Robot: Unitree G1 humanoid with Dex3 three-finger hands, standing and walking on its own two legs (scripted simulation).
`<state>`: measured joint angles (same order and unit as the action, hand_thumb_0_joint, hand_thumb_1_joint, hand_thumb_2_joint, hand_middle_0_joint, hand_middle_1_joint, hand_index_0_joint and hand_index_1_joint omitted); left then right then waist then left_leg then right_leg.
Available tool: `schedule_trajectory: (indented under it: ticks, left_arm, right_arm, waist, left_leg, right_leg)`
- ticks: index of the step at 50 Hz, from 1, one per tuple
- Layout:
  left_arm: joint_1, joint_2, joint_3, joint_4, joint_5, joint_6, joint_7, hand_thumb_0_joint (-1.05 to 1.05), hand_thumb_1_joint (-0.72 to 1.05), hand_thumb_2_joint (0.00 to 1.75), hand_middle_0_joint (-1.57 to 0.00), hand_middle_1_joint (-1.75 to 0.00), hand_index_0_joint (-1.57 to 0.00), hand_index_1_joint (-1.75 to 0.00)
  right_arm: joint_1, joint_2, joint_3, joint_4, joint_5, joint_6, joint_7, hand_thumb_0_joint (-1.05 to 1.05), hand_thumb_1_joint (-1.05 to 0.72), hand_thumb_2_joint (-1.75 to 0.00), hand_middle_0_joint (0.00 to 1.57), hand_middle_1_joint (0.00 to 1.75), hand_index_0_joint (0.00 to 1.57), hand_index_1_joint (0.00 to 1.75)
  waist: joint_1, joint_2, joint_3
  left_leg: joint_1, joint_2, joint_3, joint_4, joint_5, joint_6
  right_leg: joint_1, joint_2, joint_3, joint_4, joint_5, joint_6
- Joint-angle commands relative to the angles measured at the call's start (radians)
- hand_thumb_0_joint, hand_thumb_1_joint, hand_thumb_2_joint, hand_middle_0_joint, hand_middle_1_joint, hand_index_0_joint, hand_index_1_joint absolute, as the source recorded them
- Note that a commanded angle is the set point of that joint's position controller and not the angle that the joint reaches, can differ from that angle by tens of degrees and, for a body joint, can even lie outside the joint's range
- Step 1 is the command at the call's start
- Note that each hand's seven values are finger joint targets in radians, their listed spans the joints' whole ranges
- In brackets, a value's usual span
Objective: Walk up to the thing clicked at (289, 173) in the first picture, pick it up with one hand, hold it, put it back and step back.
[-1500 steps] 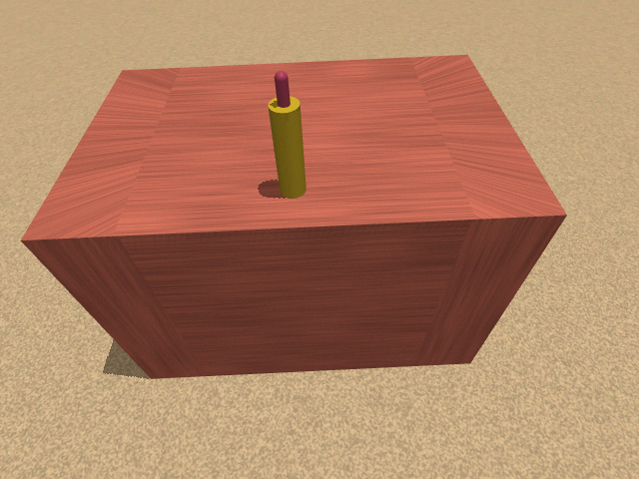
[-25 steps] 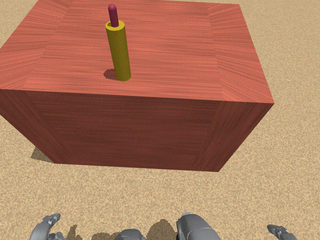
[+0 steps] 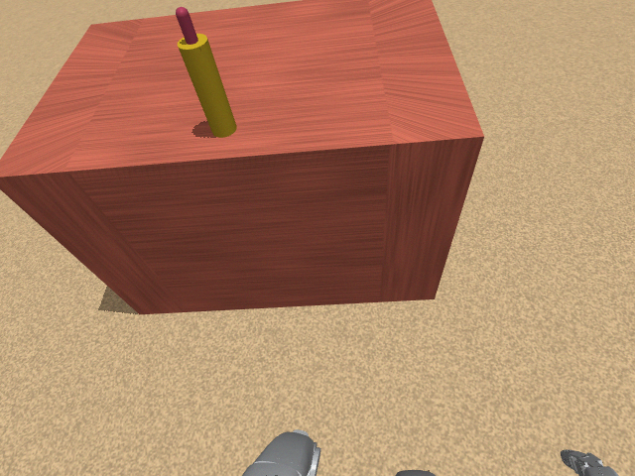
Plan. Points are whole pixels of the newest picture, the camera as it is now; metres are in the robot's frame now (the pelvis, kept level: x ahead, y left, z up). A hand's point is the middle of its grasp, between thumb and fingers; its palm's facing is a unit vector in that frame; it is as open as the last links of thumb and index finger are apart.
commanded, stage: step back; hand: left
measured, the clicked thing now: (205, 76) +0.79 +0.24 +0.06
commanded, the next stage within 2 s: stand in 1.78 s
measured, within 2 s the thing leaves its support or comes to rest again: neither
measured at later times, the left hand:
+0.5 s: hand out of the picture -0.09 +0.27 -0.15, palm faces +0.05 -0.93 -0.37, open 7.4 cm
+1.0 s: hand out of the picture -0.25 +0.28 -0.14, palm faces +0.09 -0.89 -0.44, open 7.4 cm
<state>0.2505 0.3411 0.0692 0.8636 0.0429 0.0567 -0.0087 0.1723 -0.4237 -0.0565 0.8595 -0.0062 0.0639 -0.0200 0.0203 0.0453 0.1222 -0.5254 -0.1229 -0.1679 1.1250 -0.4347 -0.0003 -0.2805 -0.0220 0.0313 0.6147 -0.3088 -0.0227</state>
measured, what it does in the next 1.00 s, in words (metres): walks backwards: left foot, then right foot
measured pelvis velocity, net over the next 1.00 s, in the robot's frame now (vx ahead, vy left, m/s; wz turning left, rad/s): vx -0.30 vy -0.02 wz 0.07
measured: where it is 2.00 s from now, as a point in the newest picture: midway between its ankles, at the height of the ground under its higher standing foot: outside the picture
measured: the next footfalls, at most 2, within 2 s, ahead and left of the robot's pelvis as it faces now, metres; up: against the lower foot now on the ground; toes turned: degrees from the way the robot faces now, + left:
left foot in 0.22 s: -0.07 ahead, +0.12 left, +0.00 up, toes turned +3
right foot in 0.58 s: -0.21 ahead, -0.13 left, +0.00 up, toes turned +3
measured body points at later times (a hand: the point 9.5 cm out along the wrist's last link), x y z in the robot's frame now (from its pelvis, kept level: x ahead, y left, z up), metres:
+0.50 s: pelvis -0.18 -0.01 +0.00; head -0.13 +0.01 +0.44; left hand -0.10 +0.31 -0.13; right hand -0.03 -0.31 -0.11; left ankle -0.11 +0.12 -0.73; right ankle -0.22 -0.14 -0.67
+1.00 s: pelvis -0.30 -0.02 -0.01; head -0.29 -0.02 +0.44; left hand -0.26 +0.32 -0.11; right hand -0.24 -0.32 -0.14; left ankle -0.31 +0.12 -0.73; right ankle -0.26 -0.13 -0.72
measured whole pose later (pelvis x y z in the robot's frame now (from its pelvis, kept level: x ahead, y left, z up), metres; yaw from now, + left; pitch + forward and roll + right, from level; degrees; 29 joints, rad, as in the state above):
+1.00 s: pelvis -0.30 -0.02 -0.01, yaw +4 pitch -3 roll +3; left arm 0.22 0.41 0.07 0.92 0.04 0.03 0.00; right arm 0.27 -0.36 -0.05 0.99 -0.05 0.02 0.02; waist 0.02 -0.02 0.06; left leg -0.21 -0.04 -0.02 0.59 -0.34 0.01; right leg -0.36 -0.06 0.02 0.80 -0.47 -0.02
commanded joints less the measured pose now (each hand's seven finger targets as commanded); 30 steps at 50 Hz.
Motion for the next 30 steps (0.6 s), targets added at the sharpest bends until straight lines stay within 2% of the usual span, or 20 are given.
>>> schedule_trajectory:
  ticks: [1, 4, 6, 8, 10, 11, 12, 13, 14, 15, 16, 17, 18, 19, 21, 24, 26, 28, 29, 30]
  left_arm:
    - [-0.041, 0.246, 0.077, -0.137, 0.003, -0.048, 0.039, 0.0, 0.9, 0.9, -0.2, -0.3, -0.2, -0.3]
    - [-0.006, 0.256, 0.083, -0.136, -0.002, -0.038, 0.053, 0.0, 0.9, 0.9, -0.2, -0.3, -0.2, -0.3]
    - [-0.01, 0.267, 0.084, -0.144, -0.008, -0.033, 0.057, 0.0, 0.9, 0.9, -0.2, -0.3, -0.2, -0.3]
    - [-0.05, 0.271, 0.078, -0.156, -0.017, -0.026, 0.057, 0.0, 0.9, 0.9, -0.2, -0.3, -0.2, -0.3]
    - [-0.119, 0.279, 0.068, -0.173, -0.027, -0.017, 0.05, 0.0, 0.9, 0.9, -0.2, -0.3, -0.2, -0.3]
    - [-0.127, 0.27, 0.059, -0.176, -0.027, -0.012, 0.045, 0.0, 0.9, 0.9, -0.2, -0.3, -0.2, -0.3]
    - [-0.128, 0.236, 0.049, -0.185, -0.03, -0.011, 0.041, 0.0, 0.9, 0.9, -0.2, -0.3, -0.2, -0.3]
    - [-0.15, 0.206, 0.043, -0.185, -0.041, -0.011, 0.041, 0.0, 0.9, 0.9, -0.2, -0.3, -0.2, -0.3]
    - [-0.191, 0.245, 0.066, -0.182, -0.033, -0.009, 0.053, 0.0, 0.9, 0.9, -0.2, -0.3, -0.2, -0.3]
    - [-0.185, 0.267, 0.071, -0.161, -0.028, -0.006, 0.051, 0.0, 0.9, 0.9, -0.2, -0.3, -0.2, -0.3]
    - [-0.165, 0.259, 0.073, -0.135, -0.032, -0.002, 0.044, 0.0, 0.9, 0.9, -0.2, -0.3, -0.2, -0.3]
    - [-0.126, 0.24, 0.072, -0.122, -0.043, 0.0, 0.041, 0.0, 0.9, 0.9, -0.2, -0.3, -0.2, -0.3]
    - [-0.08, 0.234, 0.069, -0.102, -0.046, 0.002, 0.038, 0.0, 0.9, 0.9, -0.2, -0.3, -0.2, -0.3]
    - [-0.048, 0.237, 0.068, -0.088, -0.042, 0.001, 0.035, 0.0, 0.9, 0.9, -0.2, -0.3, -0.2, -0.3]
    - [-0.048, 0.22, 0.06, -0.078, -0.039, -0.011, 0.031, 0.0, 0.9, 0.9, -0.2, -0.3, -0.2, -0.3]
    - [-0.051, 0.207, 0.044, -0.085, -0.03, -0.038, 0.034, 0.0, 0.9, 0.9, -0.2, -0.3, -0.2, -0.3]
    - [-0.043, 0.21, 0.046, -0.065, -0.031, -0.052, 0.039, 0.0, 0.9, 0.9, -0.2, -0.3, -0.2, -0.3]
    - [0.046, 0.205, 0.042, -0.009, -0.024, -0.063, 0.037, 0.0, 0.9, 0.9, -0.2, -0.3, -0.2, -0.3]
    - [0.054, 0.235, 0.05, 0.012, -0.013, -0.066, 0.039, 0.0, 0.9, 0.9, -0.2, -0.3, -0.2, -0.3]
    - [0.053, 0.299, 0.07, 0.008, 0.003, -0.07, 0.039, 0.0, 0.9, 0.9, -0.2, -0.3, -0.2, -0.3]
  right_arm:
    - [0.013, -0.136, -0.031, -0.07, -0.003, -0.042, -0.022, 0.0, -0.9, -0.9, 0.2, 0.3, 0.2, 0.3]
    - [-0.005, -0.127, -0.029, -0.083, -0.013, -0.046, -0.023, 0.0, -0.9, -0.9, 0.2, 0.3, 0.2, 0.3]
    - [0.021, -0.132, -0.031, -0.08, -0.014, -0.051, -0.02, 0.0, -0.9, -0.9, 0.2, 0.3, 0.2, 0.3]
    - [0.07, -0.134, -0.037, -0.056, -0.015, -0.051, -0.014, 0.0, -0.9, -0.9, 0.2, 0.3, 0.2, 0.3]
    - [0.146, -0.139, -0.046, -0.023, -0.016, -0.05, -0.01, 0.0, -0.9, -0.9, 0.2, 0.3, 0.2, 0.3]
    - [0.15, -0.155, -0.055, -0.017, -0.017, -0.049, -0.009, 0.0, -0.9, -0.9, 0.2, 0.3, 0.2, 0.3]
    - [0.135, -0.204, -0.069, -0.03, -0.03, -0.048, -0.01, 0.0, -0.9, -0.9, 0.2, 0.3, 0.2, 0.3]
    - [0.079, -0.284, -0.08, -0.049, -0.033, -0.043, -0.004, 0.0, -0.9, -0.9, 0.2, 0.3, 0.2, 0.3]
    - [0.036, -0.346, -0.087, -0.071, -0.034, -0.041, 0.001, 0.0, -0.9, -0.9, 0.2, 0.3, 0.2, 0.3]
    - [-0.014, -0.315, -0.083, -0.075, -0.038, -0.049, -0.005, 0.0, -0.9, -0.9, 0.2, 0.3, 0.2, 0.3]
    - [-0.041, -0.267, -0.068, -0.081, -0.04, -0.05, -0.008, 0.0, -0.9, -0.9, 0.2, 0.3, 0.2, 0.3]
    - [-0.09, -0.227, -0.052, -0.098, -0.05, -0.049, -0.01, 0.0, -0.9, -0.9, 0.2, 0.3, 0.2, 0.3]
    - [-0.126, -0.199, -0.045, -0.102, -0.046, -0.047, -0.012, 0.0, -0.9, -0.9, 0.2, 0.3, 0.2, 0.3]
    - [-0.134, -0.194, -0.046, -0.104, -0.042, -0.046, -0.01, 0.0, -0.9, -0.9, 0.2, 0.3, 0.2, 0.3]
    - [-0.101, -0.179, -0.045, -0.097, -0.036, -0.04, -0.005, 0.0, -0.9, -0.9, 0.2, 0.3, 0.2, 0.3]
    - [-0.045, -0.185, -0.052, -0.099, -0.034, -0.025, 0.001, 0.0, -0.9, -0.9, 0.2, 0.3, 0.2, 0.3]
    - [-0.024, -0.199, -0.055, -0.087, -0.033, -0.009, 0.007, 0.0, -0.9, -0.9, 0.2, 0.3, 0.2, 0.3]
    - [-0.069, -0.224, -0.057, -0.091, -0.015, 0.004, 0.012, 0.0, -0.9, -0.9, 0.2, 0.3, 0.2, 0.3]
    - [-0.081, -0.196, -0.049, -0.097, -0.009, 0.007, 0.013, 0.0, -0.9, -0.9, 0.2, 0.3, 0.2, 0.3]
    - [-0.088, -0.154, -0.036, -0.115, -0.006, 0.002, 0.015, 0.0, -0.9, -0.9, 0.2, 0.3, 0.2, 0.3]
  waist:
    - [0.022, -0.207, -0.114]
    - [0.059, -0.239, -0.159]
    - [0.055, -0.258, -0.2]
    - [0.03, -0.272, -0.23]
    - [-0.017, -0.223, -0.251]
    - [-0.026, -0.169, -0.237]
    - [-0.021, -0.044, -0.234]
    - [-0.013, 0.134, -0.183]
    - [-0.062, 0.199, -0.147]
    - [-0.041, 0.15, -0.091]
    - [-0.022, 0.092, -0.079]
    - [0.007, 0.057, -0.072]
    - [0.039, 0.045, -0.055]
    - [0.045, 0.061, -0.048]
    - [0.015, 0.102, -0.058]
    - [-0.03, 0.166, -0.143]
    - [-0.049, 0.18, -0.211]
    - [-0.006, 0.164, -0.267]
    - [-0.001, 0.116, -0.259]
    - [0.005, -0.045, -0.223]
  left_leg:
    - [-0.047, 0.001, 0.031, -0.038, -0.041, -0.025]
    - [-0.046, 0.052, 0.053, -0.154, -0.11, -0.033]
    - [0.024, 0.086, 0.077, -0.296, -0.106, -0.019]
    - [0.122, 0.098, 0.124, -0.429, -0.064, -0.002]
    - [0.263, 0.091, 0.172, -0.631, 0.12, 0.021]
    - [0.318, 0.111, 0.14, -0.696, 0.25, 0.04]
    - [0.371, 0.252, -0.06, -0.715, 0.355, 0.099]
    - [0.354, 0.419, -0.251, -0.759, 0.45, 0.205]
    - [0.175, 0.539, -0.372, -0.799, 0.476, 0.336]
    - [0.087, 0.556, -0.37, -0.809, 0.447, 0.347]
    - [0.072, 0.489, -0.235, -0.791, 0.458, 0.313]
    - [0.118, 0.404, -0.124, -0.761, 0.503, 0.256]
    - [0.125, 0.366, -0.055, -0.753, 0.481, 0.224]
    - [0.136, 0.355, -0.036, -0.757, 0.426, 0.216]
    - [0.251, 0.346, -0.035, -0.73, 0.398, 0.224]
    - [0.448, 0.356, -0.018, -0.649, 0.518, 0.251]
    - [0.498, 0.34, -0.006, -0.598, 0.529, 0.225]
    - [0.435, 0.317, 0.032, -0.531, 0.463, 0.179]
    - [0.313, 0.281, 0.048, -0.494, 0.347, 0.141]
    - [0.101, 0.202, 0.084, -0.393, 0.165, 0.085]
  right_leg:
    - [0.173, -0.178, 0.15, -0.139, 0.451, -0.143]
    - [0.301, -0.258, 0.202, -0.109, 0.555, -0.198]
    - [0.317, -0.285, 0.229, -0.083, 0.598, -0.203]
    - [0.283, -0.269, 0.211, -0.06, 0.577, -0.179]
    - [0.191, -0.235, 0.16, 0.001, 0.482, -0.137]
    - [0.112, -0.202, 0.141, 0.027, 0.386, -0.1]
    - [-0.033, -0.125, 0.101, 0.125, 0.211, -0.051]
    - [-0.167, 0.051, -0.029, 0.268, -0.098, -0.007]
    - [-0.129, 0.086, 0.062, 0.5, -0.371, 0.012]
    - [-0.1, 0.065, 0.138, 0.606, -0.349, 0.007]
    - [-0.092, 0.094, 0.144, 0.661, -0.295, 0.004]
    - [-0.14, 0.117, 0.159, 0.684, -0.244, 0.0]
    - [-0.157, 0.125, 0.152, 0.698, -0.192, -0.001]
    - [-0.151, 0.13, 0.123, 0.689, -0.169, 0.004]
    - [-0.162, 0.09, 0.082, 0.518, -0.189, 0.036]
    - [-0.152, 0.04, 0.024, 0.227, -0.21, 0.057]
    - [-0.085, 0.041, -0.03, 0.023, -0.177, 0.051]
    - [0.074, 0.057, -0.085, -0.245, 0.025, 0.03]
    - [0.15, 0.028, -0.022, -0.262, 0.084, 0.01]
    - [0.204, -0.088, 0.193, -0.24, 0.002, -0.04]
